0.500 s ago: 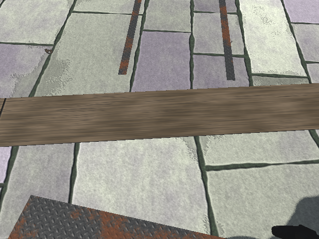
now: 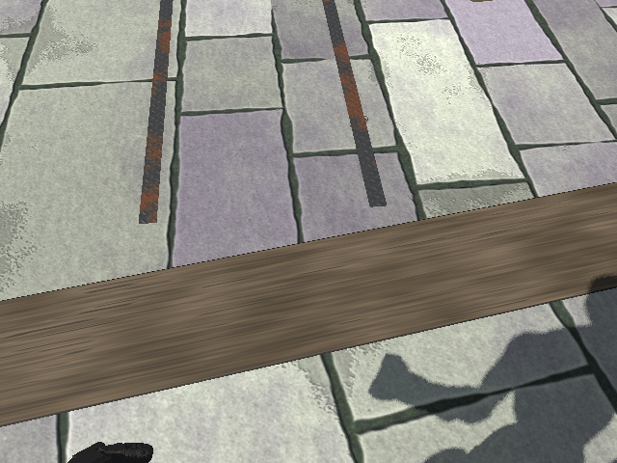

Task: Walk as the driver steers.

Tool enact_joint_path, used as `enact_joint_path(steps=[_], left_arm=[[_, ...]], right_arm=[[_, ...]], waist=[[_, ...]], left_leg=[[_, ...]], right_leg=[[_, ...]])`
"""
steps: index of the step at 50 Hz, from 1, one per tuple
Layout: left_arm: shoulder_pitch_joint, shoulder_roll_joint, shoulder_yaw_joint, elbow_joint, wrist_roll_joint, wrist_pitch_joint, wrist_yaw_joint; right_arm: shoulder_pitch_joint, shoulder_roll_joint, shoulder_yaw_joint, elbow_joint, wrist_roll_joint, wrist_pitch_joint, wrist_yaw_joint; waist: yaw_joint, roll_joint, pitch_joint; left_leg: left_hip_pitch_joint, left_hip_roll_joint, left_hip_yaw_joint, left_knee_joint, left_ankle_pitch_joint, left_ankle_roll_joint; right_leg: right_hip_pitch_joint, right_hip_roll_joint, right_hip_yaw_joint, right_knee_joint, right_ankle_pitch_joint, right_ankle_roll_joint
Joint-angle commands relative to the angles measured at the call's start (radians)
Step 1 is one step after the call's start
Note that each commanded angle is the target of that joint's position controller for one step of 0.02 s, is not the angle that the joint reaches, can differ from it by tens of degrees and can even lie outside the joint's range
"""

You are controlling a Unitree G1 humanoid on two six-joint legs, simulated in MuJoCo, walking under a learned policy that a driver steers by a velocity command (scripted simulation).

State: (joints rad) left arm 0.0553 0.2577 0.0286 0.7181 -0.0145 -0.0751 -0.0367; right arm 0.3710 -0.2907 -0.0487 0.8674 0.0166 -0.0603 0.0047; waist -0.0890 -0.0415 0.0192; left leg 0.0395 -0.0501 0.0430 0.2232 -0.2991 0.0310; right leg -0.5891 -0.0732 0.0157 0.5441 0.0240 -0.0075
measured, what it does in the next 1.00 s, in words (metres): walks ahead, turning left: right foot, then left foot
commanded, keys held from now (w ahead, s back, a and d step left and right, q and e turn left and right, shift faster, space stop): w+q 0.04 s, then q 0.74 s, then e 0.22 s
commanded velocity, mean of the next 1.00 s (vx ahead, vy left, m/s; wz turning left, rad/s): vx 0.14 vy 0.00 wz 0.36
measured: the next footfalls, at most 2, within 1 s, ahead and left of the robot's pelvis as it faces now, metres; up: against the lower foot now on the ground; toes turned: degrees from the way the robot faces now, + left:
right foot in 0.08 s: +0.22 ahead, -0.13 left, +0.00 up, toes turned -1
left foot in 0.56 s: +0.25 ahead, +0.12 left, +0.00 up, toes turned +19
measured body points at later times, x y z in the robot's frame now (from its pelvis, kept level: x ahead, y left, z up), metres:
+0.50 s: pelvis +0.18 -0.03 +0.00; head +0.21 -0.01 +0.45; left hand +0.24 +0.27 -0.12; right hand +0.39 -0.26 -0.10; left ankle +0.23 +0.11 -0.71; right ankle +0.18 -0.13 -0.74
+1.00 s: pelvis +0.23 -0.01 -0.01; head +0.24 -0.01 +0.44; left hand +0.21 +0.28 -0.13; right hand +0.49 -0.17 -0.10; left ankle +0.22 +0.10 -0.74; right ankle +0.29 -0.14 -0.74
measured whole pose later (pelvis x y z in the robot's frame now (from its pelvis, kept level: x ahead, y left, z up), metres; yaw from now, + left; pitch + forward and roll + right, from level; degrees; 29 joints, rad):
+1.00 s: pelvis +0.23 -0.01 -0.01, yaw +23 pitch +0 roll +1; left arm 0.17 0.28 0.05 0.87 0.01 0.01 0.00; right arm 0.11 -0.25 -0.04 0.70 -0.03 0.01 -0.01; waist 0.02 0.00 0.02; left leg -0.32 -0.06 -0.06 0.55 -0.23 0.02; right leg -0.28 -0.03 0.03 0.54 -0.29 0.03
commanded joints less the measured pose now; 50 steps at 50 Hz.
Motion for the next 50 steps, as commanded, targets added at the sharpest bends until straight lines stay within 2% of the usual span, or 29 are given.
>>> enact_joint_path(steps=[1,2,3,4,5,6,7,8,10,13,19,24,27,28,29,30,31,32,33,34,35,37,39,41,45,47,48,49,50], left_arm=[[-0.066,0.110,0.031,-0.087,0.000,-0.024,-0.011],[0.011,0.132,0.045,-0.068,0.004,-0.027,-0.008],[0.156,0.179,0.069,-0.025,0.014,-0.029,0.001],[0.318,0.256,0.088,0.000,0.039,-0.029,0.013],[0.327,0.310,0.096,0.007,0.048,-0.020,0.015],[0.331,0.211,0.074,-0.006,0.033,-0.015,0.014],[0.261,0.168,0.059,-0.013,0.029,-0.015,0.018],[0.201,0.141,0.051,-0.013,0.028,-0.015,0.019],[0.112,0.107,0.043,-0.007,0.031,-0.016,0.020],[0.047,0.130,0.053,0.007,0.041,-0.022,0.028],[0.028,0.170,0.067,0.038,0.028,0.015,0.065],[0.051,0.211,0.083,0.061,0.003,0.054,0.058],[0.039,0.209,0.087,0.067,-0.019,0.068,0.057],[0.093,0.187,0.084,0.087,-0.013,0.068,0.054],[0.100,0.151,0.073,0.062,0.025,0.061,0.050],[0.055,0.116,0.056,0.017,0.048,0.060,0.050],[0.008,0.159,0.070,0.030,0.032,0.065,0.045],[-0.004,0.153,0.071,0.023,0.006,0.069,0.047],[0.007,0.146,0.072,0.039,0.008,0.072,0.057],[0.004,0.165,0.079,0.039,0.019,0.076,0.067],[0.013,0.162,0.081,0.043,0.022,0.079,0.069],[0.040,0.144,0.077,0.048,0.015,0.079,0.071],[0.024,0.127,0.070,0.043,0.014,0.078,0.073],[0.048,0.117,0.063,0.060,0.012,0.081,0.068],[0.058,0.109,0.052,0.074,0.009,0.082,0.049],[0.097,0.084,0.041,0.095,0.016,0.074,0.034],[0.089,0.102,0.040,0.093,0.029,0.072,0.030],[0.071,0.176,0.048,0.071,0.039,0.069,0.034],[0.017,0.221,0.054,0.070,0.028,0.068,0.036]], right_arm=[[0.020,-0.186,-0.048,-0.023,0.007,0.007,-0.012],[-0.001,-0.192,-0.049,-0.024,0.009,0.012,-0.014],[-0.012,-0.171,-0.039,-0.030,0.003,0.017,-0.016],[-0.011,-0.116,-0.016,-0.063,-0.023,0.014,-0.018],[0.141,0.001,0.017,-0.065,-0.019,-0.003,-0.014],[0.104,-0.122,-0.012,-0.036,0.002,-0.012,-0.014],[0.024,-0.161,-0.029,-0.060,0.023,-0.012,-0.015],[-0.019,-0.147,-0.030,-0.066,0.017,-0.005,-0.021],[-0.019,-0.124,-0.040,-0.066,0.009,0.030,-0.028],[-0.009,-0.074,-0.039,-0.092,0.005,0.078,-0.036],[-0.134,-0.061,-0.039,-0.172,-0.005,0.089,-0.011],[-0.220,-0.087,-0.054,-0.243,-0.006,0.110,0.016],[-0.188,-0.095,-0.066,-0.256,-0.005,0.115,0.023],[-0.131,-0.143,-0.086,-0.245,-0.011,0.111,0.011],[-0.063,-0.274,-0.120,-0.248,-0.018,0.106,-0.014],[-0.062,-0.302,-0.116,-0.267,-0.042,0.095,-0.013],[-0.070,-0.235,-0.097,-0.269,-0.035,0.075,0.001],[-0.115,-0.219,-0.091,-0.268,-0.025,0.061,0.001],[-0.165,-0.197,-0.087,-0.271,-0.010,0.058,-0.004],[-0.208,-0.177,-0.080,-0.278,0.001,0.062,-0.012],[-0.228,-0.175,-0.076,-0.286,-0.006,0.067,-0.019],[-0.232,-0.175,-0.077,-0.294,-0.016,0.070,-0.027],[-0.216,-0.185,-0.081,-0.291,-0.012,0.072,-0.035],[-0.234,-0.167,-0.073,-0.293,-0.017,0.076,-0.040],[-0.238,-0.095,-0.036,-0.256,-0.040,0.076,-0.028],[-0.250,-0.062,-0.017,-0.227,-0.038,0.071,-0.018],[-0.206,-0.056,-0.013,-0.203,-0.042,0.065,-0.015],[-0.177,-0.066,-0.015,-0.197,-0.055,0.059,-0.017],[-0.133,-0.064,-0.020,-0.202,-0.062,0.054,-0.019]], waist=[[0.042,0.120,0.031],[0.095,0.126,-0.013],[0.166,0.108,-0.107],[0.217,0.004,-0.275],[0.140,-0.262,-0.404],[0.192,-0.143,-0.414],[0.179,-0.106,-0.270],[0.148,-0.046,-0.202],[0.086,-0.056,-0.117],[0.044,-0.070,-0.079],[0.078,-0.049,-0.079],[0.103,-0.046,-0.049],[0.067,-0.040,-0.058],[0.050,0.027,-0.096],[0.054,0.256,-0.155],[0.048,0.371,-0.231],[0.014,0.191,-0.262],[0.041,0.158,-0.205],[0.066,0.104,-0.161],[0.084,0.110,-0.131],[0.101,0.140,-0.131],[0.110,0.162,-0.148],[0.097,0.163,-0.150],[0.092,0.176,-0.170],[0.072,0.199,-0.147],[0.106,0.172,-0.112],[0.096,0.140,-0.085],[0.054,0.034,-0.064],[-0.021,-0.104,-0.047]], left_leg=[[0.032,0.313,-0.149,0.037,0.497,0.140],[0.020,0.292,-0.138,0.127,0.640,0.125],[-0.039,0.230,-0.106,0.309,0.719,0.091],[-0.237,0.156,-0.071,0.606,0.461,0.043],[-0.609,-0.020,-0.069,0.940,-0.283,-0.029],[-0.655,0.010,-0.205,1.054,-0.341,-0.039],[-0.708,0.049,-0.191,1.073,-0.293,-0.042],[-0.696,0.094,-0.161,1.032,-0.237,-0.053],[-0.595,0.138,-0.139,0.952,-0.149,-0.068],[-0.539,0.136,-0.103,0.878,-0.065,-0.092],[-0.506,0.152,-0.057,0.610,0.160,-0.079],[-0.511,0.134,-0.013,0.489,0.046,-0.041],[-0.404,0.089,0.029,0.304,0.113,0.009],[-0.271,0.075,-0.009,0.209,0.314,0.048],[-0.050,0.265,-0.281,0.218,0.810,0.141],[0.044,0.446,-0.586,0.185,0.892,0.358],[0.024,0.417,-0.519,0.167,0.814,0.354],[-0.032,0.368,-0.425,0.158,0.712,0.302],[-0.081,0.315,-0.374,0.147,0.586,0.246],[-0.132,0.290,-0.352,0.131,0.514,0.217],[-0.188,0.266,-0.332,0.121,0.510,0.211],[-0.202,0.243,-0.322,0.118,0.504,0.212],[-0.197,0.237,-0.339,0.122,0.457,0.210],[-0.206,0.240,-0.318,0.129,0.388,0.204],[-0.287,0.240,-0.305,0.130,0.235,0.184],[-0.340,0.208,-0.270,0.152,0.110,0.135],[-0.352,0.170,-0.249,0.170,0.052,0.084],[-0.360,0.103,-0.191,0.266,-0.018,0.027],[-0.312,0.033,-0.115,0.274,-0.025,-0.019]], right_leg=[[0.025,0.021,-0.007,-0.046,-0.085,-0.039],[0.147,0.050,-0.030,-0.074,-0.097,-0.058],[0.368,0.056,-0.035,-0.095,-0.034,-0.087],[0.684,-0.128,0.140,-0.029,0.175,-0.147],[0.987,-0.373,0.540,-0.084,0.264,-0.312],[0.937,-0.356,0.554,-0.120,0.296,-0.305],[0.824,-0.325,0.370,-0.119,0.402,-0.268],[0.710,-0.275,0.258,-0.134,0.464,-0.238],[0.502,-0.220,0.123,-0.209,0.440,-0.205],[0.372,-0.215,0.017,-0.287,0.429,-0.229],[0.417,-0.206,-0.125,-0.314,0.277,-0.214],[0.512,-0.260,-0.121,-0.232,0.189,-0.194],[0.525,-0.241,-0.153,-0.082,0.209,-0.123],[0.483,-0.178,-0.194,0.060,0.181,-0.062],[0.250,-0.069,-0.255,0.348,-0.113,0.026],[-0.002,0.089,-0.140,0.591,-0.727,0.082],[-0.029,0.063,0.016,0.701,-0.726,0.073],[-0.056,0.047,0.030,0.700,-0.642,0.056],[-0.064,0.030,0.038,0.649,-0.566,0.052],[-0.051,0.021,0.044,0.597,-0.503,0.056],[0.004,0.035,0.035,0.590,-0.461,0.063],[0.043,0.058,0.037,0.516,-0.421,0.077],[0.061,0.068,0.046,0.406,-0.403,0.090],[0.121,0.053,0.038,0.326,-0.378,0.095],[0.281,0.025,0.013,0.169,-0.352,0.079],[0.410,0.043,-0.024,-0.054,-0.206,0.050],[0.438,0.030,0.006,-0.130,-0.125,0.031],[0.420,-0.077,0.145,-0.155,0.030,-0.009],[0.317,-0.121,0.201,-0.154,-0.013,-0.087]])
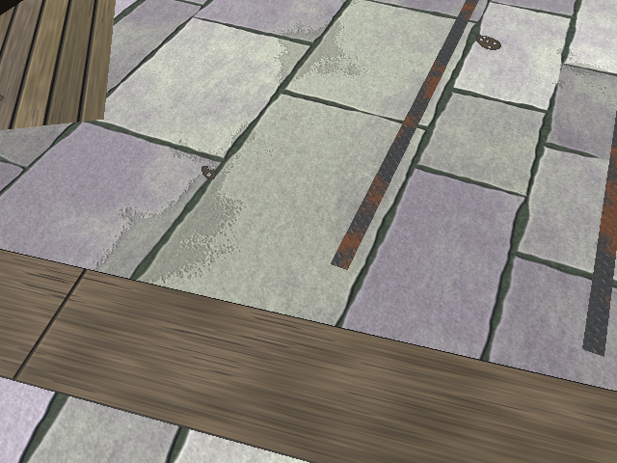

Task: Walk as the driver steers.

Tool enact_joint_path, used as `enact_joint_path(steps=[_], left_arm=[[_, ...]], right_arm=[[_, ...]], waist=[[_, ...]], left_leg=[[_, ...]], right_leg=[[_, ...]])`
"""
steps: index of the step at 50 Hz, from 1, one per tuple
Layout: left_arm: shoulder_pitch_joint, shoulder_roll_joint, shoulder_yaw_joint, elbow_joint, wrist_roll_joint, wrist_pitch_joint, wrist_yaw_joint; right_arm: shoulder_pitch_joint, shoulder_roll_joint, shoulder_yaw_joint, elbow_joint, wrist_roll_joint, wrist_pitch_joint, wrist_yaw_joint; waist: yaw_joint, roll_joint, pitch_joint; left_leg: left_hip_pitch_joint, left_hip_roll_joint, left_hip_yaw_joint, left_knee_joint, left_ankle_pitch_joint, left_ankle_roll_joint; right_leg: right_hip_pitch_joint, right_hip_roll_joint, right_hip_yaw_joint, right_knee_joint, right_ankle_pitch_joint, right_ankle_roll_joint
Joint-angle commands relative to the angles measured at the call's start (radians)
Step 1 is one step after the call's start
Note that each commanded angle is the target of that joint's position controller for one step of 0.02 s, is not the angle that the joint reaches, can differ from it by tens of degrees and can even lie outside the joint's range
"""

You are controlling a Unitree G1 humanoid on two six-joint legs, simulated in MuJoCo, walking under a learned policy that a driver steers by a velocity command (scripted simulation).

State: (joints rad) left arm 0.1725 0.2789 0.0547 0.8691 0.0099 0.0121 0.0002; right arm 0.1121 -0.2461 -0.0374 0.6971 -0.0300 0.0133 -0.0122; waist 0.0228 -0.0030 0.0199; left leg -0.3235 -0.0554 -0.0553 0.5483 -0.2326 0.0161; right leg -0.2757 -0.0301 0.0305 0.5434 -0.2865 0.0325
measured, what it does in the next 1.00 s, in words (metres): steps on the spot, turning right: right foot, then left foot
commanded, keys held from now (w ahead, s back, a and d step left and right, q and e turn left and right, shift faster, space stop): e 0.60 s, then no key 0.40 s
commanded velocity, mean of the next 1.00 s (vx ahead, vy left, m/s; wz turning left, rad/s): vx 0.00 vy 0.00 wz -0.36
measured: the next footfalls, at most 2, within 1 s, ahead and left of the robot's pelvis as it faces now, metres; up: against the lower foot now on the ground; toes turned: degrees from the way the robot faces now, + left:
right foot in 0.52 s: +0.01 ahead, -0.15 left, +0.00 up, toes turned -19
left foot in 0.96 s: +0.10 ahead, +0.06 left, +0.00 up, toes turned -26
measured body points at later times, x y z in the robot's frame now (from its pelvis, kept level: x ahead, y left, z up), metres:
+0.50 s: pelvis +0.00 -0.03 +0.00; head +0.03 -0.06 +0.45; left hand +0.23 +0.20 -0.09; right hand +0.05 -0.34 -0.11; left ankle +0.04 +0.11 -0.73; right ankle -0.03 -0.14 -0.72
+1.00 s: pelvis +0.01 -0.06 +0.00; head +0.02 -0.06 +0.45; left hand +0.25 +0.11 -0.10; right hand +0.01 -0.36 -0.11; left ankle +0.07 +0.08 -0.73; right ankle -0.03 -0.14 -0.73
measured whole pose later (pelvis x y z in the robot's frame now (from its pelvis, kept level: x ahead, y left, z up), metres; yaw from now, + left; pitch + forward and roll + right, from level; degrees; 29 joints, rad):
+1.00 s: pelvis +0.01 -0.06 +0.00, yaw -24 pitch +0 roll +0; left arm 0.13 0.25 0.03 0.77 0.01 0.01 0.01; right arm 0.16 -0.27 -0.06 0.80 -0.01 0.00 -0.03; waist 0.00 0.00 0.03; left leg -0.23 0.04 -0.04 0.48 -0.25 -0.05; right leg -0.26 0.09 0.06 0.52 -0.27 -0.05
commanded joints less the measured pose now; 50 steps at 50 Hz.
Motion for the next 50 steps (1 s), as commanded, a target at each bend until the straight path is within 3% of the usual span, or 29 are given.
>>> enact_joint_path(steps=[1,2,4,6,9,11,12,14,15,16,17,19,21,23,25,26,27,28,29,30,31,32,35,39,44,47,48,49,50], left_arm=[[-0.123,0.181,0.030,-0.092,0.000,-0.022,-0.004],[-0.112,0.171,0.029,-0.088,-0.001,-0.027,-0.005],[-0.089,0.191,0.035,-0.084,-0.012,-0.037,-0.001],[-0.059,0.188,0.039,-0.084,-0.019,-0.034,0.010],[-0.047,0.177,0.044,-0.103,-0.024,-0.016,0.024],[-0.057,0.162,0.044,-0.125,-0.028,-0.006,0.027],[-0.063,0.147,0.042,-0.136,-0.031,-0.003,0.027],[-0.036,0.111,0.036,-0.151,-0.030,0.004,0.021],[-0.054,0.146,0.051,-0.159,-0.025,0.007,0.016],[-0.049,0.160,0.063,-0.157,-0.030,0.014,0.011],[-0.035,0.137,0.059,-0.153,-0.036,0.025,0.009],[-0.057,0.094,0.042,-0.161,-0.034,0.036,0.003],[-0.068,0.081,0.033,-0.182,-0.034,0.037,-0.014],[-0.056,0.106,0.042,-0.194,-0.036,0.040,-0.028],[0.017,0.114,0.053,-0.176,-0.032,0.048,-0.032],[0.057,0.150,0.069,-0.166,-0.028,0.050,-0.022],[0.087,0.278,0.100,-0.184,-0.026,0.045,-0.001],[0.068,0.330,0.098,-0.221,0.018,0.020,-0.009],[0.064,0.287,0.089,-0.223,0.028,-0.004,-0.018],[0.025,0.258,0.080,-0.220,0.014,-0.020,-0.014],[-0.028,0.218,0.070,-0.223,-0.006,-0.020,-0.003],[-0.062,0.181,0.056,-0.227,-0.020,-0.017,0.006],[-0.045,0.144,0.037,-0.223,-0.008,-0.017,0.023],[-0.034,0.138,0.032,-0.206,-0.005,-0.015,0.030],[-0.040,0.144,0.026,-0.183,0.002,-0.007,0.015],[-0.061,0.111,0.008,-0.164,-0.011,-0.004,0.012],[-0.032,0.091,0.001,-0.151,-0.009,-0.010,0.012],[-0.003,0.072,-0.006,-0.145,0.009,-0.019,0.010],[0.059,0.077,0.002,-0.137,0.011,-0.028,0.003]], right_arm=[[0.062,-0.135,-0.036,-0.034,-0.014,-0.018,-0.013],[0.013,-0.165,-0.048,-0.039,0.000,-0.014,-0.024],[-0.001,-0.153,-0.055,-0.043,0.009,-0.001,-0.039],[0.006,-0.132,-0.058,-0.044,0.013,0.001,-0.039],[0.028,-0.111,-0.066,-0.039,0.018,-0.008,-0.032],[0.058,-0.127,-0.079,-0.033,0.019,-0.011,-0.029],[0.083,-0.146,-0.087,-0.028,0.017,-0.009,-0.029],[0.101,-0.188,-0.095,-0.026,0.007,-0.011,-0.034],[0.103,-0.174,-0.086,-0.041,0.001,-0.021,-0.039],[0.074,-0.166,-0.079,-0.050,0.002,-0.028,-0.044],[0.022,-0.172,-0.080,-0.055,0.013,-0.031,-0.046],[-0.003,-0.203,-0.090,-0.045,0.019,-0.028,-0.047],[0.000,-0.215,-0.095,-0.036,0.019,-0.015,-0.046],[0.021,-0.225,-0.098,-0.023,0.033,-0.009,-0.042],[0.024,-0.220,-0.096,-0.008,0.056,-0.005,-0.034],[0.084,-0.183,-0.088,0.019,0.053,-0.005,-0.025],[0.091,-0.122,-0.069,-0.001,0.007,-0.003,-0.018],[-0.005,-0.122,-0.063,-0.063,0.000,-0.008,-0.026],[-0.059,-0.164,-0.074,-0.068,0.022,-0.008,-0.034],[-0.058,-0.171,-0.079,-0.063,0.032,-0.006,-0.041],[-0.027,-0.176,-0.085,-0.032,0.025,-0.004,-0.052],[-0.004,-0.184,-0.089,-0.018,0.020,0.001,-0.057],[0.040,-0.151,-0.082,0.002,0.028,-0.001,-0.047],[-0.001,-0.112,-0.061,-0.001,0.029,0.000,-0.039],[-0.007,-0.128,-0.057,0.009,0.038,-0.009,-0.026],[0.044,-0.105,-0.048,0.037,0.033,-0.024,-0.015],[0.058,-0.118,-0.045,0.044,0.019,-0.032,-0.011],[0.078,-0.167,-0.051,0.043,0.008,-0.035,-0.014],[0.040,-0.220,-0.062,0.053,0.017,-0.034,-0.011]], waist=[[-0.092,-0.171,-0.021],[-0.067,-0.162,-0.004],[-0.051,-0.177,-0.003],[-0.037,-0.172,-0.020],[-0.028,-0.128,-0.049],[-0.033,-0.054,-0.064],[-0.038,0.020,-0.065],[-0.032,0.242,-0.087],[-0.049,0.224,-0.092],[-0.031,0.136,-0.087],[-0.004,0.096,-0.066],[-0.017,0.118,-0.047],[-0.029,0.155,-0.074],[-0.033,0.168,-0.106],[0.003,0.146,-0.122],[0.005,0.060,-0.115],[-0.012,-0.235,-0.088],[0.019,-0.292,-0.134],[0.053,-0.162,-0.151],[0.019,-0.138,-0.102],[-0.009,-0.089,-0.091],[-0.026,-0.104,-0.086],[-0.037,-0.108,-0.132],[-0.013,-0.116,-0.106],[0.009,-0.131,-0.052],[-0.038,-0.099,-0.047],[-0.041,-0.066,-0.062],[-0.021,0.011,-0.097],[0.053,0.139,-0.100]], left_leg=[[0.125,0.043,0.003,-0.044,-0.036,-0.025],[0.146,0.045,0.011,-0.026,-0.010,-0.021],[0.140,0.044,0.022,-0.004,0.006,-0.010],[0.121,0.039,0.034,0.004,-0.002,-0.005],[0.127,0.047,0.046,-0.001,0.008,0.005],[0.172,0.096,0.020,-0.046,0.030,0.029],[0.204,0.153,-0.028,-0.098,0.041,0.060],[0.260,0.415,-0.271,-0.225,0.221,0.214],[0.253,0.503,-0.327,-0.241,0.356,0.286],[0.229,0.496,-0.281,-0.233,0.400,0.289],[0.208,0.445,-0.187,-0.229,0.365,0.243],[0.173,0.372,-0.047,-0.228,0.353,0.191],[0.152,0.335,0.047,-0.202,0.380,0.173],[0.187,0.355,0.067,-0.161,0.383,0.164],[0.145,0.349,0.113,-0.068,0.289,0.107],[0.053,0.307,0.172,0.053,0.156,0.040],[-0.232,0.185,0.257,0.368,-0.282,-0.069],[-0.377,0.069,0.091,0.591,-0.495,-0.103],[-0.387,0.084,0.005,0.672,-0.447,-0.091],[-0.395,0.096,-0.013,0.662,-0.351,-0.073],[-0.392,0.115,-0.019,0.632,-0.263,-0.073],[-0.362,0.118,-0.020,0.611,-0.207,-0.079],[-0.267,0.095,-0.006,0.591,-0.109,-0.094],[-0.202,0.109,-0.009,0.358,-0.081,-0.105],[-0.049,0.099,0.016,0.156,-0.134,-0.095],[0.099,0.085,0.036,-0.116,0.034,-0.067],[0.191,0.114,-0.002,-0.188,0.185,-0.050],[0.280,0.205,-0.083,-0.171,0.401,-0.020],[0.254,0.230,-0.091,-0.107,0.412,0.035]], right_leg=[[-0.098,-0.157,0.229,-0.203,0.125,-0.149],[-0.120,-0.138,0.233,-0.218,0.068,-0.134],[-0.108,-0.126,0.252,-0.209,0.098,-0.126],[-0.076,-0.122,0.276,-0.185,0.137,-0.140],[-0.074,-0.097,0.289,-0.131,0.167,-0.150],[-0.127,-0.051,0.248,-0.056,0.147,-0.122],[-0.180,-0.012,0.193,0.021,0.108,-0.092],[-0.293,0.062,0.026,0.321,-0.181,-0.026],[-0.342,0.022,0.030,0.542,-0.346,-0.005],[-0.346,-0.002,0.052,0.647,-0.341,0.003],[-0.340,-0.031,0.052,0.611,-0.287,0.009],[-0.282,-0.044,-0.003,0.487,-0.194,0.023],[-0.167,-0.027,-0.055,0.345,-0.154,0.021],[-0.100,-0.003,-0.093,0.212,-0.100,0.007],[0.040,0.041,-0.139,0.007,0.056,-0.034],[0.155,0.043,-0.081,-0.094,0.167,-0.072],[0.300,-0.199,0.286,-0.170,0.524,-0.175],[0.243,-0.380,0.539,-0.182,0.675,-0.394],[0.226,-0.346,0.489,-0.208,0.562,-0.408],[0.195,-0.283,0.404,-0.208,0.464,-0.346],[0.186,-0.236,0.343,-0.200,0.386,-0.286],[0.158,-0.212,0.302,-0.197,0.404,-0.260],[0.148,-0.175,0.235,-0.198,0.474,-0.259],[0.154,-0.161,0.229,-0.212,0.357,-0.255],[0.075,-0.160,0.270,-0.215,0.240,-0.271],[0.050,-0.129,0.267,-0.167,0.271,-0.231],[0.023,-0.104,0.257,-0.157,0.256,-0.186],[-0.013,-0.056,0.208,-0.105,0.188,-0.134],[-0.015,0.025,0.128,-0.114,0.082,-0.100]])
